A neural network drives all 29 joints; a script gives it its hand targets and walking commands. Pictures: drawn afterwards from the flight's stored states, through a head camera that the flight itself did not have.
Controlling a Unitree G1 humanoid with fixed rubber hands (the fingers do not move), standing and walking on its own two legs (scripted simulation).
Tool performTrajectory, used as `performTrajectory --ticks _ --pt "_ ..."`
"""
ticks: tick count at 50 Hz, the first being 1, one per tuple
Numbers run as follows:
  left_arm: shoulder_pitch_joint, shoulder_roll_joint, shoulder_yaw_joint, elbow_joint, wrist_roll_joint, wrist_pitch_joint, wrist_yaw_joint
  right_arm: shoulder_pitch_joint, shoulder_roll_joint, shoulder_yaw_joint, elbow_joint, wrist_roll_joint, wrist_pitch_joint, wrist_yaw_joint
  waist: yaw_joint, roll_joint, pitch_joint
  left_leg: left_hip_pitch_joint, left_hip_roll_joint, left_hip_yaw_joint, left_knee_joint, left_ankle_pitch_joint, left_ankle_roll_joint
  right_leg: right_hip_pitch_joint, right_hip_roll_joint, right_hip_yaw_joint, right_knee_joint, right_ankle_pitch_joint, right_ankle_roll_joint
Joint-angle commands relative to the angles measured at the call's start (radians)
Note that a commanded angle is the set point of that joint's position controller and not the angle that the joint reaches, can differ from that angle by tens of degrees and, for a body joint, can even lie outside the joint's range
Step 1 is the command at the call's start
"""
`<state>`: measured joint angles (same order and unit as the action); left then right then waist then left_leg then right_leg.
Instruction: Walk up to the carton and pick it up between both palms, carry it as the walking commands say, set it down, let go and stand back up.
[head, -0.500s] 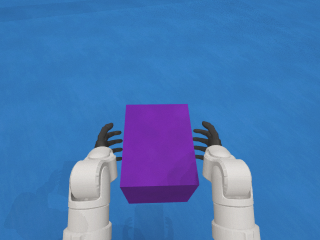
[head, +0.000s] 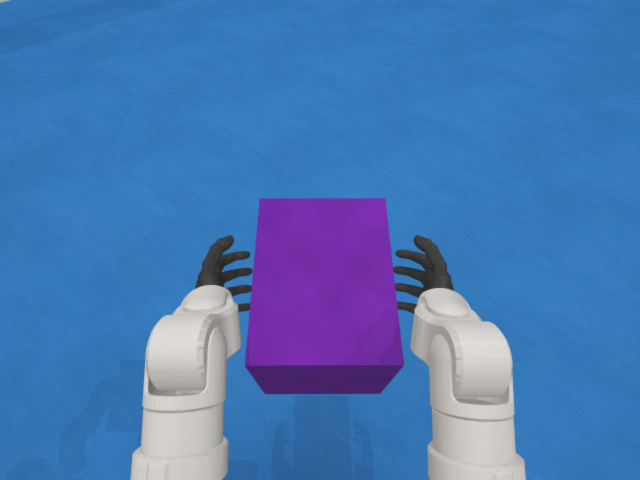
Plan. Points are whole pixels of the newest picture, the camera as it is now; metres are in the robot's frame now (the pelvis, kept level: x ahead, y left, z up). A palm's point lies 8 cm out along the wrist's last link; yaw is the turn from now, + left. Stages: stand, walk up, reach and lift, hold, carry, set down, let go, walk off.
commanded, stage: carry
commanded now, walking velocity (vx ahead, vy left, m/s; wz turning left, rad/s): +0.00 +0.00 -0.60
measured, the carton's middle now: (322, 300) +0.36 +0.00 +0.02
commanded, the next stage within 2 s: none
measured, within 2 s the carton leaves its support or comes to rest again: neither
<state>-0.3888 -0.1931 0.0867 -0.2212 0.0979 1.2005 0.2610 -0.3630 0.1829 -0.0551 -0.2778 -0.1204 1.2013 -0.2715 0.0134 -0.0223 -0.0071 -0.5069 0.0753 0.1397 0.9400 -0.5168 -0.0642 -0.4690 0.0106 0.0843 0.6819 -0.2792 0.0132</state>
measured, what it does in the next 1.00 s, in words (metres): walks backwards, turning right: left foot, then right foot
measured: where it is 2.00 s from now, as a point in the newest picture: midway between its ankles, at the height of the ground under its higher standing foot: outside the picture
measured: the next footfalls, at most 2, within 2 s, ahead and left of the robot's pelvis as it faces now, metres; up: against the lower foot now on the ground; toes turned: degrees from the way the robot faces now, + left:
left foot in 0.08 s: +0.04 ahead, +0.12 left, +0.00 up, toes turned +7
right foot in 0.44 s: -0.07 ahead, -0.09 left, +0.00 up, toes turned -22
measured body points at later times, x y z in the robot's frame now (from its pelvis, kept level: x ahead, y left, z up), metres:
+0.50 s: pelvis -0.09 +0.04 +0.00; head -0.07 +0.05 +0.45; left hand +0.25 +0.06 +0.08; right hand +0.17 -0.18 +0.09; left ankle -0.01 +0.12 -0.71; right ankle -0.11 -0.07 -0.72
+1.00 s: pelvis -0.16 +0.14 +0.00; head -0.12 +0.16 +0.45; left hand +0.18 +0.08 +0.09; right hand +0.04 -0.13 +0.11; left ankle -0.08 +0.19 -0.72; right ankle -0.22 -0.01 -0.66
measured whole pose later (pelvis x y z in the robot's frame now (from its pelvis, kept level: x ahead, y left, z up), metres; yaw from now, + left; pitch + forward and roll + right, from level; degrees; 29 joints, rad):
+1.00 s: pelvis -0.16 +0.14 +0.00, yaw -34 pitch +1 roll -3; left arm -0.35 -0.18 0.07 -0.29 0.10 1.25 0.26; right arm -0.34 0.18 -0.04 -0.28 -0.10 1.20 -0.25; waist 0.01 -0.03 0.02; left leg -0.41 0.17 0.24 0.73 -0.33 0.04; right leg -0.58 -0.02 -0.03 1.07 -0.45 0.05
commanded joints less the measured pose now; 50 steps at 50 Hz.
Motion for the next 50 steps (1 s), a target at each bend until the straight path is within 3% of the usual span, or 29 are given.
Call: performTrajectory --ticks 1,2,3,4,5,6,8,10,15,18,20,21,22,23,24,26,27,28,31,33,36,38,39,40,41,42,44,46,50 --pt "-0.256 -1.007 -0.474 -0.131 -0.313 -0.011 -0.207 -0.311 1.050 0.474 -0.061 0.394 -0.011 0.205 -0.008 -0.207 -0.449 0.263 -0.045 -0.045 -0.435 0.161 -0.002 0.184 -0.142 0.230 -0.117 0.581 -0.101" --pt "-0.303 -1.027 -0.497 -0.177 -0.321 -0.014 -0.203 -0.341 1.072 0.465 -0.074 0.400 -0.013 0.211 -0.025 -0.172 -0.498 0.469 0.035 -0.082 -0.510 0.285 0.026 0.031 -0.106 0.164 -0.059 0.376 -0.046" --pt "-0.280 -1.030 -0.503 -0.173 -0.328 -0.011 -0.200 -0.338 1.053 0.458 -0.082 0.401 -0.012 0.209 -0.025 0.085 -0.487 0.614 0.325 -0.315 -0.589 0.376 0.120 -0.158 -0.004 -0.004 0.144 0.045 0.018" --pt "-0.297 -1.013 -0.510 -0.204 -0.330 -0.013 -0.195 -0.318 1.040 0.445 -0.085 0.400 -0.018 0.208 -0.003 0.292 -0.441 0.625 0.531 -0.430 -0.555 0.678 0.221 -0.283 0.023 -0.095 0.378 -0.353 0.043" --pt "-0.360 -1.032 -0.520 -0.199 -0.346 -0.005 -0.201 -0.368 1.044 0.431 -0.113 0.390 -0.024 0.207 -0.020 0.254 -0.444 0.556 0.529 -0.344 -0.528 0.726 0.284 -0.256 -0.057 -0.072 0.528 -0.369 0.048" --pt "-0.348 -1.021 -0.525 -0.208 -0.340 -0.002 -0.204 -0.310 1.071 0.432 -0.081 0.367 -0.018 0.208 -0.020 0.189 -0.403 0.523 0.493 -0.300 -0.530 0.760 0.284 -0.233 -0.067 -0.093 0.566 -0.304 0.052" --pt "-0.413 -1.049 -0.571 -0.223 -0.366 0.001 -0.204 -0.293 1.073 0.398 -0.060 0.353 -0.018 0.214 -0.010 0.178 -0.343 0.496 0.378 -0.118 -0.486 0.823 0.222 -0.270 -0.078 -0.110 0.584 -0.211 0.060" --pt "-0.351 -1.021 -0.558 -0.169 -0.353 0.003 -0.199 -0.270 1.026 0.381 -0.041 0.348 -0.018 0.218 -0.006 0.201 -0.378 0.539 0.338 -0.044 -0.441 0.898 0.185 -0.239 -0.058 -0.147 0.512 -0.206 0.052" --pt "-0.311 -1.007 -0.571 -0.153 -0.346 0.018 -0.191 -0.243 0.989 0.356 -0.037 0.331 -0.020 0.213 -0.020 0.312 -0.382 0.478 0.381 -0.031 -0.435 0.756 0.179 -0.124 -0.052 -0.204 0.289 -0.202 0.043" --pt "-0.253 -0.981 -0.528 -0.136 -0.336 0.022 -0.194 -0.194 0.994 0.388 -0.011 0.326 -0.006 0.214 -0.020 0.271 -0.442 0.489 0.401 -0.012 -0.385 0.712 0.162 0.006 -0.040 -0.209 0.106 -0.177 0.030" --pt "-0.249 -1.012 -0.543 -0.134 -0.338 0.025 -0.204 -0.237 0.994 0.406 -0.055 0.325 -0.011 0.215 0.002 0.266 -0.424 0.496 0.340 0.081 -0.244 0.746 0.111 0.093 -0.017 -0.239 -0.166 -0.046 0.034" --pt "-0.264 -1.012 -0.539 -0.127 -0.356 0.024 -0.209 -0.243 1.012 0.412 -0.031 0.336 -0.011 0.212 0.005 0.132 -0.413 0.391 0.300 0.096 -0.175 0.612 0.074 0.209 -0.046 -0.138 -0.264 0.044 0.007" --pt "-0.282 -1.001 -0.532 -0.150 -0.353 0.022 -0.213 -0.247 1.015 0.409 -0.022 0.333 -0.006 0.212 0.009 -0.031 -0.420 0.145 0.244 0.080 -0.062 0.285 0.017 0.369 -0.218 0.133 -0.293 0.372 -0.063" --pt "-0.230 -1.000 -0.505 -0.103 -0.341 0.024 -0.218 -0.240 1.029 0.439 -0.024 0.337 -0.003 0.210 -0.004 -0.285 -0.385 -0.157 0.104 0.059 0.046 -0.211 -0.022 0.512 -0.353 0.388 -0.216 0.791 -0.158" --pt "-0.251 -1.063 -0.505 -0.107 -0.323 0.009 -0.227 -0.370 1.069 0.486 -0.122 0.364 -0.021 0.215 0.002 -0.277 -0.382 -0.173 0.029 -0.063 0.140 -0.255 -0.021 0.415 -0.342 0.436 -0.211 0.825 -0.206" --pt "-0.314 -1.058 -0.508 -0.150 -0.340 -0.008 -0.226 -0.371 1.073 0.484 -0.099 0.375 -0.027 0.216 0.000 -0.084 -0.372 -0.195 0.031 -0.051 0.235 -0.119 -0.030 0.447 -0.290 0.276 -0.200 0.724 -0.175" --pt "-0.243 -1.024 -0.470 -0.097 -0.306 -0.001 -0.229 -0.329 1.065 0.485 -0.049 0.367 -0.018 0.215 0.000 -0.084 -0.372 -0.193 0.035 -0.070 0.230 -0.066 -0.033 0.413 -0.289 0.263 -0.213 0.641 -0.152" --pt "-0.231 -1.044 -0.451 -0.063 -0.300 -0.001 -0.236 -0.371 1.082 0.511 -0.079 0.371 -0.020 0.216 -0.001 -0.180 -0.362 -0.197 0.023 -0.073 0.206 -0.023 -0.029 0.395 -0.261 0.275 -0.247 0.572 -0.145" --pt "-0.276 -1.055 -0.459 -0.115 -0.304 -0.010 -0.228 -0.415 1.100 0.507 -0.087 0.391 -0.016 0.217 0.005 -0.144 -0.359 -0.120 -0.010 -0.069 0.138 -0.019 -0.028 0.315 -0.256 0.295 -0.280 0.402 -0.156" --pt "-0.300 -1.045 -0.451 -0.129 -0.307 -0.008 -0.223 -0.395 1.094 0.496 -0.081 0.384 -0.005 0.211 0.010 -0.193 -0.346 -0.082 -0.027 -0.075 0.048 -0.025 -0.019 0.272 -0.255 0.336 -0.320 0.299 -0.179" --pt "-0.295 -1.051 -0.482 -0.130 -0.310 -0.001 -0.214 -0.382 1.073 0.477 -0.085 0.387 -0.004 0.212 0.006 -0.183 -0.409 0.100 -0.054 -0.050 -0.206 0.026 -0.015 0.244 -0.207 0.284 -0.252 0.447 -0.158" --pt "-0.273 -1.048 -0.484 -0.135 -0.311 0.001 -0.207 -0.333 1.079 0.465 -0.075 0.384 0.000 0.210 -0.013 -0.243 -0.461 0.325 -0.050 -0.022 -0.447 0.166 -0.001 0.147 -0.145 0.193 -0.180 0.429 -0.098" --pt "-0.259 -1.057 -0.502 -0.134 -0.310 -0.001 -0.205 -0.360 1.062 0.465 -0.121 0.397 -0.011 0.216 -0.029 -0.121 -0.519 0.530 0.069 -0.087 -0.537 0.260 0.037 0.015 -0.094 0.101 -0.079 0.329 -0.037" --pt "-0.270 -1.043 -0.523 -0.159 -0.306 -0.004 -0.201 -0.351 1.044 0.463 -0.108 0.394 -0.017 0.217 -0.022 0.222 -0.444 0.625 0.389 -0.374 -0.638 0.454 0.126 -0.205 0.005 -0.051 0.126 -0.052 0.018" --pt "-0.251 -1.022 -0.524 -0.200 -0.311 -0.005 -0.200 -0.316 1.043 0.453 -0.111 0.396 -0.018 0.219 -0.004 0.353 -0.438 0.593 0.574 -0.443 -0.582 0.627 0.249 -0.289 -0.004 -0.133 0.354 -0.371 0.064" --pt "-0.392 -1.046 -0.544 -0.255 -0.348 -0.020 -0.211 -0.419 1.056 0.466 -0.188 0.416 -0.039 0.228 -0.024 0.270 -0.384 0.466 0.516 -0.320 -0.563 0.642 0.287 -0.226 -0.065 -0.097 0.515 -0.338 0.055" --pt "-0.395 -1.077 -0.562 -0.245 -0.362 -0.007 -0.216 -0.351 1.083 0.443 -0.146 0.367 -0.026 0.219 -0.023 0.146 -0.366 0.481 0.413 -0.199 -0.529 0.732 0.260 -0.236 -0.082 -0.119 0.552 -0.222 0.046" --pt "-0.380 -1.057 -0.601 -0.263 -0.373 -0.006 -0.207 -0.311 1.053 0.412 -0.132 0.359 -0.033 0.222 -0.018 0.245 -0.383 0.581 0.350 -0.073 -0.449 0.913 0.198 -0.287 -0.074 -0.149 0.462 -0.194 0.051" --pt "-0.358 -1.015 -0.595 -0.219 -0.365 0.026 -0.191 -0.248 0.990 0.362 -0.079 0.320 -0.009 0.208 -0.027 0.328 -0.375 0.446 0.330 -0.001 -0.435 0.796 0.164 -0.094 -0.039 -0.223 0.275 -0.188 0.044"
